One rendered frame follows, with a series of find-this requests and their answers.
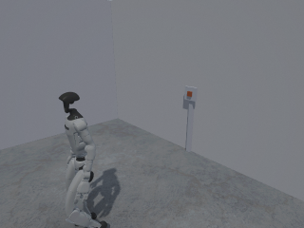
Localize robot head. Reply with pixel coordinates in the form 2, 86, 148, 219
59, 91, 83, 121

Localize panel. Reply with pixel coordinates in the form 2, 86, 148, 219
184, 85, 198, 152

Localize right robot hand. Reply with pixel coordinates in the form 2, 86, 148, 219
66, 156, 76, 169

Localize robot right thigh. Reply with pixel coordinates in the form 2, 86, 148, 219
66, 159, 78, 191

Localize left robot hand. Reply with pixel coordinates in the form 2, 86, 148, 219
74, 180, 90, 204

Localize left robot upper arm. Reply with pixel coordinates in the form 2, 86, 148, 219
73, 119, 96, 153

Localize robot left forearm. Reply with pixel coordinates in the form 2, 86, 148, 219
81, 145, 96, 181

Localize robot right forearm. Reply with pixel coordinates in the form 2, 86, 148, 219
69, 147, 76, 157

